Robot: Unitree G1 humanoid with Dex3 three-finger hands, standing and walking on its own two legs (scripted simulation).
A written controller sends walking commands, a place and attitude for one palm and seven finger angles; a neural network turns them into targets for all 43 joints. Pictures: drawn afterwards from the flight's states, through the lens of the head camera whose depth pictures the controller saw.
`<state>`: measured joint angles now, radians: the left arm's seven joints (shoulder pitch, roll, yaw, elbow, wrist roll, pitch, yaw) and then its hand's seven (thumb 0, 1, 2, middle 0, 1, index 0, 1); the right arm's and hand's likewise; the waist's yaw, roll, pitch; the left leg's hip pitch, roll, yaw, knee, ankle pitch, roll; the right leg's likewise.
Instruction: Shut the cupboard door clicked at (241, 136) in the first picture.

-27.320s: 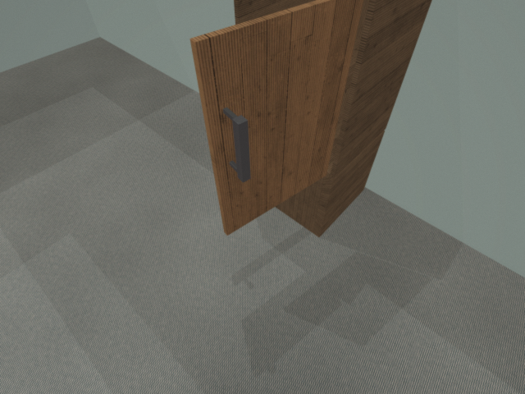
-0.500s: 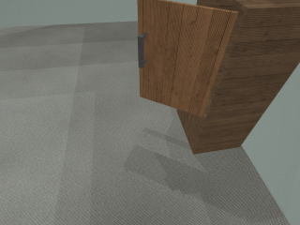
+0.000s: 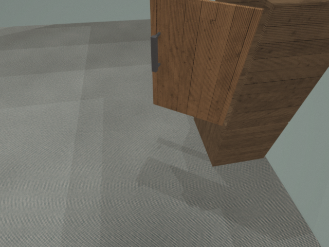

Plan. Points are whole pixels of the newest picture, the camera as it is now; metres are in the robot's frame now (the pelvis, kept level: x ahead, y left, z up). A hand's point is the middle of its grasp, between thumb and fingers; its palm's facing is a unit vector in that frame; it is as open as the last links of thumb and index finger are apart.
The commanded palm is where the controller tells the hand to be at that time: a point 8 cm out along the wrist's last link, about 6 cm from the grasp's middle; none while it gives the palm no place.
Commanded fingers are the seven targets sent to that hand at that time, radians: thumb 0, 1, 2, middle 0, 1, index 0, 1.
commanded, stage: look to check the result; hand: left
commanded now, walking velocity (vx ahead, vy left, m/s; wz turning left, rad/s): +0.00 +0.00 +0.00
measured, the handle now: (156, 52) +0.91 +0.08 +0.01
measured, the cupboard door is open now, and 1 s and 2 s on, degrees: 55 55 55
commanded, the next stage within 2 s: walk to a spot facing it in 0.40 s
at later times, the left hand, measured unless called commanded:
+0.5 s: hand out of the picture +0.02 +0.18 -0.17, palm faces +0.01 -0.98 -0.22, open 7.4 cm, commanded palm none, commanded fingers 0.00 0.90 0.90 -0.20 -0.30 -0.20 -0.30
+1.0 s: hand out of the picture +0.03 +0.21 -0.18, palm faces +0.22 -0.94 -0.24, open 7.4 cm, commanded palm none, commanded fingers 0.00 0.90 0.90 -0.20 -0.30 -0.20 -0.30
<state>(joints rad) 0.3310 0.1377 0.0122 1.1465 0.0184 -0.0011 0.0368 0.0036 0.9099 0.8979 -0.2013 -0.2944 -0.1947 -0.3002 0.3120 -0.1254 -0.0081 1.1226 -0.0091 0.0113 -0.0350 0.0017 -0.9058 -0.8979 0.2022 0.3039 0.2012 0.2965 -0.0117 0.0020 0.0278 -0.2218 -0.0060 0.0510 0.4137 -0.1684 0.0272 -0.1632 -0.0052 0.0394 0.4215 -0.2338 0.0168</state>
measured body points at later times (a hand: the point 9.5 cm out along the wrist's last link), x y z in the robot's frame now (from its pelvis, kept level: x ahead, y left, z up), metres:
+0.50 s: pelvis +0.01 -0.01 +0.00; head +0.02 -0.01 +0.45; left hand +0.02 +0.23 -0.16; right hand +0.01 -0.24 -0.16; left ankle +0.04 +0.10 -0.74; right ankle +0.00 -0.13 -0.74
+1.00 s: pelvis +0.00 +0.00 -0.01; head +0.04 +0.02 +0.44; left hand +0.02 +0.26 -0.16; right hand +0.08 -0.24 -0.15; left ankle +0.03 +0.09 -0.74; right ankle -0.02 -0.14 -0.68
